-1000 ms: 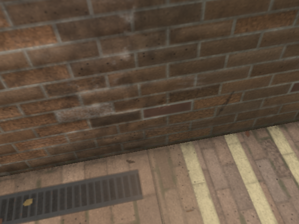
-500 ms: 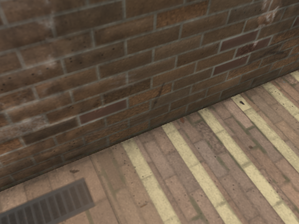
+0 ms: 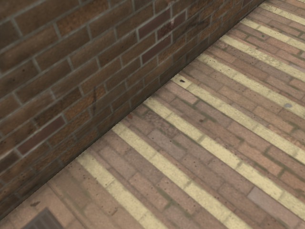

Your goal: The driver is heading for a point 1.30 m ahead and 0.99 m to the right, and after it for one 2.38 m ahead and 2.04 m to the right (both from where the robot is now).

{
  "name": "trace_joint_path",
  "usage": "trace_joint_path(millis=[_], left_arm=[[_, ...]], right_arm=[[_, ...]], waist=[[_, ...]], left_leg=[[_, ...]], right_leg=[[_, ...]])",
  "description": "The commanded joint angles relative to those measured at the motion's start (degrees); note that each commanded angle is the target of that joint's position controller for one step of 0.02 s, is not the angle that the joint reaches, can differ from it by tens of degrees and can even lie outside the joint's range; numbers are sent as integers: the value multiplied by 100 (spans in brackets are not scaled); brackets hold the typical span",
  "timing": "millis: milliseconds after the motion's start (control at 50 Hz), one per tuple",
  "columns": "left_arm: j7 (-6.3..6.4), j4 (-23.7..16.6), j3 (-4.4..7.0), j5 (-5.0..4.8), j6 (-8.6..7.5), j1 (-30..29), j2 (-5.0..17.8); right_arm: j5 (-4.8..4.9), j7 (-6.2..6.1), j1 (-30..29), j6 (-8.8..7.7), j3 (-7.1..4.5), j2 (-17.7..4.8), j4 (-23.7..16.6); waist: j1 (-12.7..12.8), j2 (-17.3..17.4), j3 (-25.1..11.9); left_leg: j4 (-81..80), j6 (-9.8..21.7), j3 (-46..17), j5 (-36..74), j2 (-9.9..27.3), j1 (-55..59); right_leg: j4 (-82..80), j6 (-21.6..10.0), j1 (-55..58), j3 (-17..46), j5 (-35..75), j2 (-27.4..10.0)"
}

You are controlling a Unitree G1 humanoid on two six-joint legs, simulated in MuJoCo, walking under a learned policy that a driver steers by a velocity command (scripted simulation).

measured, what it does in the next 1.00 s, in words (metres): walks ahead, turning right: left foot, then right foot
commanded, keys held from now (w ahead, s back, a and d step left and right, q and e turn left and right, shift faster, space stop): e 0.12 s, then w+e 0.88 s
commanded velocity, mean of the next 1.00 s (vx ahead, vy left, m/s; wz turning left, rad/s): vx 0.32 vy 0.00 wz -0.60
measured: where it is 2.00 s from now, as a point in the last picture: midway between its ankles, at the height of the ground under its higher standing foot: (287, 167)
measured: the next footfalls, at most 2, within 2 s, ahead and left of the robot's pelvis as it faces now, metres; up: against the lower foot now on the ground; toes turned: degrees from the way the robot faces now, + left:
left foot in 0.32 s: +0.08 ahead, +0.13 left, +0.00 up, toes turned -16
right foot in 0.78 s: +0.27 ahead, -0.25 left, +0.00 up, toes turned -31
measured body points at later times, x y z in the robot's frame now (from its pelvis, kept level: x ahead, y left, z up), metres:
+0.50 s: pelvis +0.06 +0.01 +0.00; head +0.08 +0.03 +0.45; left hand +0.29 +0.24 -0.09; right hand +0.04 -0.29 -0.10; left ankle +0.04 +0.14 -0.74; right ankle +0.05 -0.13 -0.66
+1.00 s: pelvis +0.26 -0.16 +0.00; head +0.28 -0.20 +0.45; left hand +0.51 +0.00 -0.09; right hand +0.22 -0.48 -0.10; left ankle +0.38 -0.03 -0.65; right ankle +0.23 -0.23 -0.74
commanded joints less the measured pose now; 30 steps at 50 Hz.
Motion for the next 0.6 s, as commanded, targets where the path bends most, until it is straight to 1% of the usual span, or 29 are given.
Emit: trace_joint_path(millis=[20, 40, 80, 120, 140, 160, 180, 200, 220, 260, 280, 300, 320, 340, 360, 380, 400, 420, 440, 460, 500, 560, 600], left_arm=[[108, -481, 252, 6, -80, -291, 911], [126, -481, 252, 3, -73, -259, 901], [158, -458, 277, -18, -44, -152, 949], [176, -458, 311, -18, -8, -118, 1023], [176, -448, 323, -31, 4, -59, 1035], [164, -439, 326, -47, 6, -9, 1037], [146, -425, 329, -62, 1, 14, 1057], [128, -412, 330, -65, -10, 23, 1080], [111, -402, 329, -64, -21, 25, 1088], [88, -388, 311, -80, -30, -3, 1058], [90, -395, 289, -99, -19, -97, 1016], [104, -406, 261, -118, -4, -236, 925], [117, -427, 197, -116, -19, -262, 717], [108, -441, 55, -77, -37, -124, 220], [91, -776, 132, -179, -118, -368, 460], [86, -706, 219, -163, -155, -385, 811], [54, -561, 276, -154, -155, -266, 908], [42, -431, 280, -124, -144, -129, 838], [1, -438, 263, -108, -171, -191, 744], [-39, -443, 231, -108, -211, -262, 606], [-79, -484, 173, -134, -260, -354, 406], [-128, -581, 122, -145, -279, -631, 285], [-201, -634, 69, -143, -301, -852, 172]], right_arm=[[0, -19, 83, -84, -172, -544, -329], [15, -14, 65, -88, -153, -485, -336], [16, -5, -88, -106, -117, -399, -391], [18, 24, -172, -132, -97, -369, -419], [29, 53, -146, -155, -91, -378, -416], [55, 91, -182, -188, -90, -393, -432], [80, 128, -230, -231, -96, -419, -463], [106, 162, -254, -284, -105, -448, -487], [130, 192, -245, -347, -110, -465, -498], [170, 240, -91, -475, -121, -469, -463], [186, 256, 111, -529, -129, -435, -391], [156, 275, 388, -551, -137, -361, -297], [114, 254, 790, -560, -195, -499, -196], [51, 197, 1445, -561, -246, -808, -87], [-159, 273, 1403, -578, -324, -1237, -49], [-112, 252, 923, -610, -262, -941, -194], [-20, 181, 685, -600, -176, -631, -265], [17, 133, 646, -583, -125, -502, -338], [20, 94, 713, -572, -101, -460, -308], [-19, 61, 850, -590, -76, -440, -294], [-74, 51, 1062, -620, -67, -439, -252], [-82, 75, 1234, -591, -72, -503, -188], [-53, 93, 1236, -558, -85, -590, -153]], waist=[[-117, -1045, -854], [-90, -1050, -857], [6, -1050, -815], [72, -1087, -806], [105, -1084, -883], [154, -1125, -831], [181, -1216, -721], [190, -1286, -623], [180, -1307, -562], [80, -1255, -529], [-74, -1187, -520], [-264, -1031, -557], [-439, -749, -673], [-522, 178, -976], [-386, 1061, -327], [-239, 827, 126], [-170, 775, 254], [-159, 657, 139], [-219, 583, 203], [-287, 504, 161], [-368, 436, 97], [-488, 368, 177], [-545, 380, 251]], left_leg=[[184, -83, -273, 543, -45, -284], [-95, -112, -279, 606, -82, -286], [-730, -158, -330, 628, -144, -307], [-1263, -169, -397, 600, -198, -183], [-1523, -147, -398, 607, -227, -54], [-1775, -105, -388, 583, -252, 57], [-1998, -53, -372, 503, -285, 137], [-2190, 7, -367, 396, -312, 223], [-2393, 74, -362, 298, -332, 362], [-2917, 212, -333, 322, -364, 879], [-3403, 290, -286, 621, -359, 1323], [-3979, 397, -205, 1244, -316, 1968], [-4223, 574, -471, 1275, 91, 2871], [-4591, 915, -1692, 42, 1285, 3662], [-5248, 1591, -3580, -1422, 2111, 3144], [-5346, 1667, -3419, -1791, 2120, 2855], [-5356, 1465, -2853, -1485, 1810, 2849], [-5338, 1279, -2345, -1032, 1572, 2933], [-5384, 1231, -1955, -474, 1479, 2923], [-5420, 1197, -1549, 63, 1383, 2859], [-5460, 1222, -946, 780, 1283, 2838], [-5505, 1283, -352, 1530, 1259, 2859], [-5500, 1242, 57, 1912, 1219, 2790]], right_leg=[[-965, -978, 722, 1486, 1983, -1277], [-954, -985, 788, 1508, 1895, -1239], [-911, -1001, 929, 1698, 1617, -1224], [-862, -1011, 949, 1920, 1263, -1210], [-948, -1029, 908, 2056, 479, -1167], [-1088, -1052, 790, 2238, -512, -1122], [-1214, -1073, 660, 2438, -1274, -1098], [-1284, -1089, 573, 2615, -1703, -1090], [-1301, -1091, 500, 2735, -1886, -1073], [-1266, -1035, 291, 2904, -2017, -988], [-1169, -938, 91, 2897, -2094, -859], [-956, -795, -241, 2740, -2164, -655], [-361, -509, -918, 2395, -2332, -361], [1486, -109, -1664, 1410, -2462, 257], [2370, -7, -2946, 858, -2122, 443], [3017, 92, -3254, 846, -1617, -77], [3256, 181, -3363, 752, -1184, -156], [3420, 273, -3302, 643, -907, -227], [3554, 344, -3373, 578, -574, -314], [3707, 381, -3298, 476, -270, -369], [3726, 462, -3288, 316, 147, -455], [3125, 564, -3254, 144, 543, -559], [2429, 561, -2971, -70, 833, -623]])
